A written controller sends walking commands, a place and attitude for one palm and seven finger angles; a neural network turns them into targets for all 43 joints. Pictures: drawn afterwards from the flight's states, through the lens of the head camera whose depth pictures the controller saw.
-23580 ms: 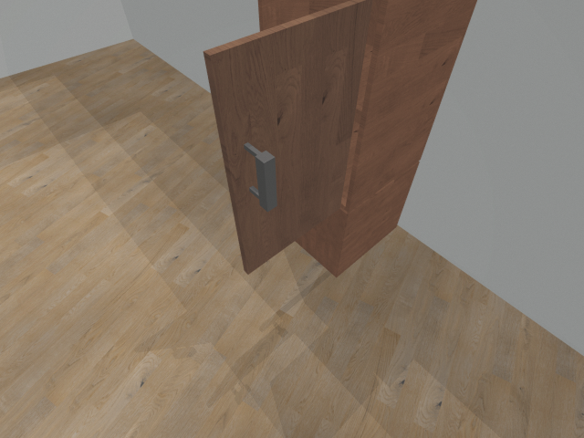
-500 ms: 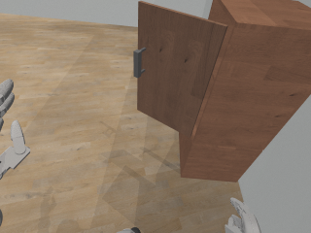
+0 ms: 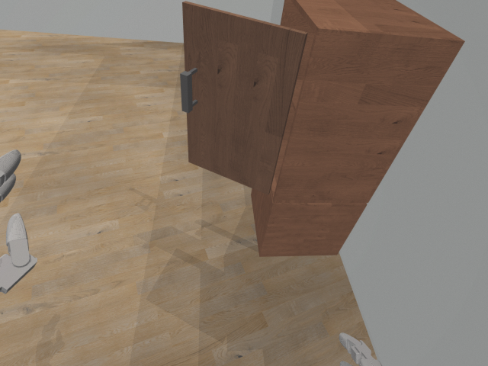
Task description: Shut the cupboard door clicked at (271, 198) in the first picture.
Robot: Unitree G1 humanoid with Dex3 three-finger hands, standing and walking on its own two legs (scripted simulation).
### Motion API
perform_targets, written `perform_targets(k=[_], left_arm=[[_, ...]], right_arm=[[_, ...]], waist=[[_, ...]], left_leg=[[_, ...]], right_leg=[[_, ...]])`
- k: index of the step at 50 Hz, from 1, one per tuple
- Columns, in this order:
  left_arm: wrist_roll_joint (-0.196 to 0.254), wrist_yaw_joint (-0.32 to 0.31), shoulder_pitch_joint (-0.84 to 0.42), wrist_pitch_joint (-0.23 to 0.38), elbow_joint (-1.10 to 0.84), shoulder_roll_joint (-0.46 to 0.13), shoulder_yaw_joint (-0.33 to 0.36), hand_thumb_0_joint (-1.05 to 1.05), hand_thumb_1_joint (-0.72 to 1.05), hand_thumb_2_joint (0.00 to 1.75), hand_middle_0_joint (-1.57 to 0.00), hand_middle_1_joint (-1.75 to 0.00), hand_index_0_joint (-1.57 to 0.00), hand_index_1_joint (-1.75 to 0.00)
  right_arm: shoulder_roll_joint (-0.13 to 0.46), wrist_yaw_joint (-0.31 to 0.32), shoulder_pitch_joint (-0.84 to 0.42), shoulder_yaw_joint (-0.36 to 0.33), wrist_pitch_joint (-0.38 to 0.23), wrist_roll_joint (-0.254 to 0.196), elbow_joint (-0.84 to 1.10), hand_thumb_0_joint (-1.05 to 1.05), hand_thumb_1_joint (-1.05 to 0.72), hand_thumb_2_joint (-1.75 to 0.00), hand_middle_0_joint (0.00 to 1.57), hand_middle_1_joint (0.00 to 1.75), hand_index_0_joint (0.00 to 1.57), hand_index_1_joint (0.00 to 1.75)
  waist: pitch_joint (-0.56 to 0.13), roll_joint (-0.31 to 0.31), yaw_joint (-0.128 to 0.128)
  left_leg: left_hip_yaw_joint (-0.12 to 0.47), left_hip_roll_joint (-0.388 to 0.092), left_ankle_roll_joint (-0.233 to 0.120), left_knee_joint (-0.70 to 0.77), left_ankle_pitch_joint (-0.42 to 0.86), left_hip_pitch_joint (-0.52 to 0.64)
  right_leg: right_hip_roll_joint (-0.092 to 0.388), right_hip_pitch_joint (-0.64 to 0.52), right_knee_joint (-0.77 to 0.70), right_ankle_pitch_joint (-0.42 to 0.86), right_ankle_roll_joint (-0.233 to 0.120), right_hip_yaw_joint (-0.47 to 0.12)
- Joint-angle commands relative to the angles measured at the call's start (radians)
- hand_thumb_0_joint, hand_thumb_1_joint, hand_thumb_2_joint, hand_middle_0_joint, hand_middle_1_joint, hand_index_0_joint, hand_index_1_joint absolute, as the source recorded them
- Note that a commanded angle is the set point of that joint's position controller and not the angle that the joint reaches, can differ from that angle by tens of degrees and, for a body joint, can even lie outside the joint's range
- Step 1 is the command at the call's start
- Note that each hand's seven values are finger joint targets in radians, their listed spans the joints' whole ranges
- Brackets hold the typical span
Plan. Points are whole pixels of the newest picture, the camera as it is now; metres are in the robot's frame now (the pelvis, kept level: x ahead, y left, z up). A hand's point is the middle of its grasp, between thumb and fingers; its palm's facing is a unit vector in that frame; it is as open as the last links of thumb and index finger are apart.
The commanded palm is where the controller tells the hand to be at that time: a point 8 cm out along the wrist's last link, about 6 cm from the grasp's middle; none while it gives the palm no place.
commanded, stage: stop stepping back and stand still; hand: left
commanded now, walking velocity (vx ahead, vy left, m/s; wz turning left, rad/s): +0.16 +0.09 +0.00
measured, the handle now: (190, 89) +0.93 +0.18 +0.00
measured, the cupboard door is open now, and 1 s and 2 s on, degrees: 60 60 60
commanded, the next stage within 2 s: let the arm hang, fingers relaxed in 0.48 s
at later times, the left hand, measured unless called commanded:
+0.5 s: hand out of the picture +0.20 +0.29 +0.17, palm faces +0.47 -0.76 -0.46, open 7.4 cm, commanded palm +0.13 +0.33 +0.17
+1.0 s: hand out of the picture -0.07 +0.24 -0.19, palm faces +0.11 -0.98 -0.19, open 7.0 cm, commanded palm none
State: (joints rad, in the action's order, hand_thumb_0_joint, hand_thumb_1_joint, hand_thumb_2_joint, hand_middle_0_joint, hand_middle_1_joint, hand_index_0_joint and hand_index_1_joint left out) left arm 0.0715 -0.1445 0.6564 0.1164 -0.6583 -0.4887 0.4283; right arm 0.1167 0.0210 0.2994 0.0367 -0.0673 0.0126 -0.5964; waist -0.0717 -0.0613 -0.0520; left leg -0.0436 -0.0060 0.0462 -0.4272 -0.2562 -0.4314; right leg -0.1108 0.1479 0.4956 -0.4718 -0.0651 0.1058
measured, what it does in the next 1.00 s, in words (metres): steps on the spot: right foot, then left foot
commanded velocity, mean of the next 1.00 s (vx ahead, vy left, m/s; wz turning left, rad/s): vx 0.02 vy -0.02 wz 0.00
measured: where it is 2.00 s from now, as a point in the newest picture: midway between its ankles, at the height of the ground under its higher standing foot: outside the picture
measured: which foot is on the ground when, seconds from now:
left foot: down 0.00-0.00, up 0.02-0.30, down 0.32-1.00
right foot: up 0.00-0.00, down 0.02-1.00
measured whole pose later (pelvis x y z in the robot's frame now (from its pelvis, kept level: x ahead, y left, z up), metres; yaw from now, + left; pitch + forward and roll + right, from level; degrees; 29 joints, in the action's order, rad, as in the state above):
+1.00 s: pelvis -0.03 +0.06 -0.01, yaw +5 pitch -2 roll -1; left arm -0.01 -0.02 0.35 -0.04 1.02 -0.22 0.02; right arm 0.19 0.02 0.28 0.01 0.05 0.02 -1.00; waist 0.06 -0.04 0.01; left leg -0.04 -0.06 0.01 -0.52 -0.20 -0.29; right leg 0.01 0.12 0.46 -0.31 -0.02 0.15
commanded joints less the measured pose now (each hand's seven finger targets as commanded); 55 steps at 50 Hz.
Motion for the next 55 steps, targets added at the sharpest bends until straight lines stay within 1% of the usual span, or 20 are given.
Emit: perform_targets(k=[1,2,3,6,11,14,16,18,20,23,25,28,29,30,33,34,37,41,45,55], left_arm=[[0.01,-0.042,-0.233,0.077,-0.121,-0.253,0.248,0.0,0.9,0.9,-0.2,-0.3,-0.2,-0.3],[0.011,-0.047,-0.267,0.086,0.012,-0.199,0.194,0.0,0.9,0.9,-0.2,-0.3,-0.2,-0.3],[-0.001,-0.042,-0.237,0.074,0.096,-0.118,0.127,0.0,0.9,0.9,-0.2,-0.3,-0.2,-0.3],[-0.011,-0.036,-0.259,0.083,0.141,-0.108,0.082,0.0,0.9,0.9,-0.2,-0.3,-0.2,-0.3],[-0.026,-0.055,-0.278,0.099,0.014,-0.108,0.056,0.0,0.9,0.9,-0.2,-0.3,-0.2,-0.3],[-0.02,-0.068,-0.276,0.11,-0.101,-0.133,0.088,0.0,0.9,0.9,-0.2,-0.3,-0.2,-0.3],[-0.019,-0.067,-0.264,0.116,-0.148,-0.149,0.113,0.0,0.9,0.9,-0.2,-0.3,-0.2,-0.3],[-0.02,-0.056,-0.214,0.115,-0.103,-0.137,0.129,0.0,0.9,0.9,-0.2,-0.3,-0.2,-0.3],[-0.023,-0.048,-0.199,0.117,-0.085,-0.13,0.135,0.0,0.9,0.9,-0.2,-0.3,-0.2,-0.3],[-0.013,-0.047,-0.122,0.11,-0.032,-0.116,0.129,0.0,0.9,0.9,-0.2,-0.3,-0.2,-0.3],[-0.01,-0.049,-0.1,0.102,-0.017,-0.112,0.128,0.0,0.9,0.9,-0.2,-0.3,-0.2,-0.3],[-0.006,-0.048,-0.074,0.095,-0.026,-0.12,0.132,0.0,0.9,0.9,-0.2,-0.3,-0.2,-0.3],[-0.091,0.1,-0.19,-0.056,0.671,0.06,-0.336,0.0,0.9,0.9,-0.2,-0.3,-0.2,-0.3],[-0.09,0.132,-0.176,-0.12,0.712,0.107,-0.333,0.0,0.9,0.9,-0.2,-0.3,-0.2,-0.3],[-0.09,0.154,-0.294,-0.126,0.866,0.095,-0.357,0.0,0.9,0.9,-0.2,-0.3,-0.2,-0.3],[-0.091,0.154,-0.323,-0.123,0.924,0.085,-0.361,0.0,0.9,0.9,-0.2,-0.3,-0.2,-0.3],[-0.096,0.136,-0.342,-0.119,1.122,0.071,-0.368,0.0,0.9,0.9,-0.2,-0.3,-0.2,-0.3],[-0.088,0.122,-0.377,-0.132,1.352,0.104,-0.388,0.0,0.9,0.9,-0.2,-0.3,-0.2,-0.3],[-0.086,0.123,-0.318,-0.13,1.537,0.178,-0.384,0.0,0.9,0.9,-0.2,-0.3,-0.2,-0.3],[-0.082,0.12,-0.232,-0.123,1.769,0.226,-0.413,0.0,0.9,0.9,-0.2,-0.3,-0.2,-0.3]], right_arm=[[0.207,0.034,-0.154,-0.066,-0.013,0.018,0.08,0.0,-0.9,-0.9,0.2,0.3,0.2,0.3],[0.19,0.043,-0.139,-0.074,-0.024,0.001,0.066,0.0,-0.9,-0.9,0.2,0.3,0.2,0.3],[0.206,0.055,-0.133,-0.09,-0.023,-0.016,0.077,0.0,-0.9,-0.9,0.2,0.3,0.2,0.3],[0.214,0.074,-0.171,-0.082,-0.019,-0.022,0.074,0.0,-0.9,-0.9,0.2,0.3,0.2,0.3],[0.205,0.094,-0.185,-0.074,-0.063,-0.015,0.095,0.0,-0.9,-0.9,0.2,0.3,0.2,0.3],[0.217,0.095,-0.149,-0.083,-0.078,-0.012,0.098,0.0,-0.9,-0.9,0.2,0.3,0.2,0.3],[0.248,0.092,-0.138,-0.098,-0.077,-0.025,0.114,0.0,-0.9,-0.9,0.2,0.3,0.2,0.3],[0.21,0.076,-0.133,-0.078,-0.073,-0.015,0.102,0.0,-0.9,-0.9,0.2,0.3,0.2,0.3],[0.213,0.066,-0.137,-0.078,-0.073,-0.027,0.104,0.0,-0.9,-0.9,0.2,0.3,0.2,0.3],[0.201,0.051,-0.12,-0.085,-0.057,-0.033,0.115,0.0,-0.9,-0.9,0.2,0.3,0.2,0.3],[0.193,0.047,-0.127,-0.078,-0.039,-0.034,0.124,0.0,-0.9,-0.9,0.2,0.3,0.2,0.3],[0.187,0.052,-0.142,-0.066,-0.022,-0.032,0.138,0.0,-0.9,-0.9,0.2,0.3,0.2,0.3],[0.35,-0.025,-0.248,-0.092,-0.071,-0.039,0.021,0.0,-0.9,-0.9,0.2,0.3,0.2,0.3],[0.325,-0.023,-0.16,-0.104,-0.031,-0.019,-0.004,0.0,-0.9,-0.9,0.2,0.3,0.2,0.3],[0.307,-0.017,-0.157,-0.076,0.026,-0.012,-0.014,0.0,-0.9,-0.9,0.2,0.3,0.2,0.3],[0.291,-0.017,-0.159,-0.067,0.039,-0.008,-0.015,0.0,-0.9,-0.9,0.2,0.3,0.2,0.3],[0.266,-0.012,-0.143,-0.064,0.064,0.015,-0.048,0.0,-0.9,-0.9,0.2,0.3,0.2,0.3],[0.245,-0.007,-0.115,-0.053,0.086,0.016,-0.174,0.0,-0.9,-0.9,0.2,0.3,0.2,0.3],[0.193,0.005,-0.097,-0.054,0.087,0.014,-0.278,0.0,-0.9,-0.9,0.2,0.3,0.2,0.3],[0.157,0.018,0.042,-0.058,0.082,-0.003,-0.449,0.0,-0.9,-0.9,0.2,0.3,0.2,0.3]], waist=[[0.066,-0.025,0.027],[0.023,-0.094,0.007],[0.09,-0.034,0.004],[0.147,0.062,0.032],[0.108,-0.093,0.065],[0.034,0.056,0.05],[-0.053,0.256,0.044],[-0.033,0.308,0.035],[0.007,0.222,0.04],[-0.083,0.055,0.026],[-0.108,0.027,0.029],[-0.111,0.068,0.031],[-0.007,0.093,0.014],[-0.056,0.093,0.027],[-0.013,-0.059,0.057],[0.009,-0.108,0.054],[-0.022,-0.168,0.055],[0.03,0.11,0.04],[0.083,0.242,0.051],[0.143,0.083,0.045]], left_leg=[[0.077,-0.013,-0.014,-0.673,-0.11,-0.197],[0.122,-0.063,-0.016,-0.709,-0.132,-0.211],[0.09,-0.048,-0.023,-0.713,-0.05,-0.242],[0.038,-0.08,-0.031,-0.557,-0.055,-0.24],[-0.071,-0.056,-0.059,-0.214,-0.073,-0.022],[-0.045,-0.068,-0.08,-0.016,0.048,0.221],[0.152,-0.211,-0.128,-0.017,0.39,0.408],[0.175,-0.221,-0.139,-0.013,0.513,0.325],[0.095,-0.185,-0.098,-0.028,0.385,0.206],[-0.014,-0.106,-0.049,-0.16,0.396,0.186],[-0.024,-0.084,-0.046,-0.164,0.333,0.151],[-0.016,-0.093,-0.056,-0.112,0.382,0.188],[0.004,-0.115,-0.052,-0.223,0.584,0.163],[0.009,-0.124,-0.058,-0.22,0.546,0.207],[0.057,-0.132,-0.078,-0.183,0.281,0.104],[0.057,-0.11,-0.075,-0.187,0.223,0.104],[0.027,-0.06,-0.057,-0.214,0.28,0.123],[0.061,-0.095,-0.063,-0.097,0.33,0.225],[0.076,-0.099,-0.069,-0.005,0.108,0.188],[0.078,-0.112,-0.075,0.091,0.006,0.217]], right_leg=[[0.498,0.198,-0.409,-0.052,-0.212,-0.469],[0.505,0.189,-0.382,-0.29,-0.197,-0.451],[0.411,0.191,-0.368,-0.288,-0.152,-0.437],[0.39,0.129,-0.329,-0.11,-0.118,-0.322],[0.332,0.063,-0.252,0.054,-0.089,-0.24],[0.263,0.073,-0.059,0.264,-0.021,-0.159],[0.162,0.175,0.146,0.371,0.069,-0.071],[0.12,0.145,0.083,0.293,0.077,-0.052],[0.121,0.039,-0.045,0.347,0.07,-0.064],[0.215,-0.063,-0.036,0.769,0.038,-0.156],[0.25,-0.108,-0.018,0.906,0.034,-0.172],[0.228,-0.085,-0.008,0.865,0.055,-0.136],[0.285,0.065,0.142,1.013,0.042,-0.045],[0.248,0.094,0.12,0.84,0.044,-0.089],[0.244,0.105,0.04,0.525,0.045,-0.071],[0.265,0.115,0.004,0.52,0.031,-0.086],[0.302,0.011,0.035,0.827,-0.009,-0.106],[0.243,0.071,-0.033,0.397,0.023,-0.077],[0.224,0.04,-0.152,0.206,0.017,-0.098],[0.214,0.048,-0.208,0.173,0.022,-0.08]])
